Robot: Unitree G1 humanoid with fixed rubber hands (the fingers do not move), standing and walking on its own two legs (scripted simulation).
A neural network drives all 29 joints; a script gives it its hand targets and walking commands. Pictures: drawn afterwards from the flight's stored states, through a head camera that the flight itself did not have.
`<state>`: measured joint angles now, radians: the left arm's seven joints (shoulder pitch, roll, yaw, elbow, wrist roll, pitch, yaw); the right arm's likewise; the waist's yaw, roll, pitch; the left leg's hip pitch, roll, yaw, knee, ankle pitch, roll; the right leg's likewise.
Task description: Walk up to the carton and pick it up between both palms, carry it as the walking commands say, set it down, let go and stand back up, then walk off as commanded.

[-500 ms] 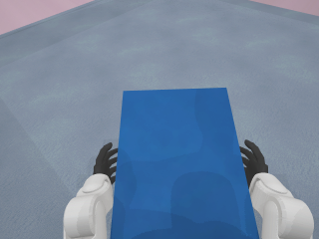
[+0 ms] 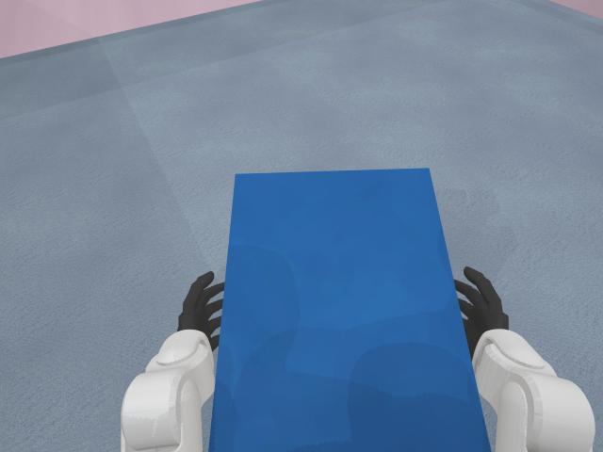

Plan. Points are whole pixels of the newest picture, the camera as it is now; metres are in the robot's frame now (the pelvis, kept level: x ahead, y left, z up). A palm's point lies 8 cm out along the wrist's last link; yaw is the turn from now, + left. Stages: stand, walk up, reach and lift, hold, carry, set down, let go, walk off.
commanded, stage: carry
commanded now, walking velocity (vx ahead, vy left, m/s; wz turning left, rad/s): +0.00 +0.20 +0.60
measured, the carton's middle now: (333, 320) +0.30 +0.01 +0.01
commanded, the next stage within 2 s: none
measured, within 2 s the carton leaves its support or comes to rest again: neither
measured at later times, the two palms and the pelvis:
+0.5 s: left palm out of the picture +0.16 +0.45 +0.06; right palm (223, 324) +0.26 +0.14 +0.07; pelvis -0.03 +0.22 -0.01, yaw +16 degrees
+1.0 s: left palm out of the picture +0.01 +0.68 +0.08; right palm out of the picture +0.18 +0.40 +0.09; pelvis -0.11 +0.41 +0.00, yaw +29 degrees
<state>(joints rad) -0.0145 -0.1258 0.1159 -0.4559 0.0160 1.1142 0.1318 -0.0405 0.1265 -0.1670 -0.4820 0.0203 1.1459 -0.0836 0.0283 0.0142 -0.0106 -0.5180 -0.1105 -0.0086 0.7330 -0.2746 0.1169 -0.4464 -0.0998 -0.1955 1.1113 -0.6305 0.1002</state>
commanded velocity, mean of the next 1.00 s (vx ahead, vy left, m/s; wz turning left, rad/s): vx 0.00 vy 0.14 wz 0.42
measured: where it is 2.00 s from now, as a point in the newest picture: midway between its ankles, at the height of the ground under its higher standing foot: outside the picture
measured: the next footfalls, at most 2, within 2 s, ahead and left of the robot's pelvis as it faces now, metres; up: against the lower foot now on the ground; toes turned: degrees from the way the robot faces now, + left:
right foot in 0.12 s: +0.03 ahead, -0.05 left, +0.00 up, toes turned -7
left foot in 0.40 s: +0.03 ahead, +0.32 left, +0.00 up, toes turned +14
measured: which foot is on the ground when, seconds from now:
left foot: down 0.00-0.14, up 0.16-0.38, down 0.40-0.72, up 0.74-0.90, down 0.92-1.00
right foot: up 0.00-0.10, down 0.12-0.42, up 0.44-0.72, down 0.74-0.92, up 0.94-1.00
